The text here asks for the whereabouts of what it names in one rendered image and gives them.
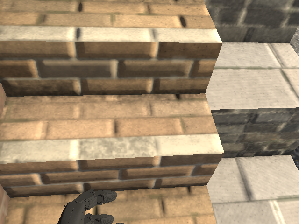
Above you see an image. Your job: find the robot left hand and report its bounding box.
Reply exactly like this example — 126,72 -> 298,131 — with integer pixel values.
57,189 -> 124,224

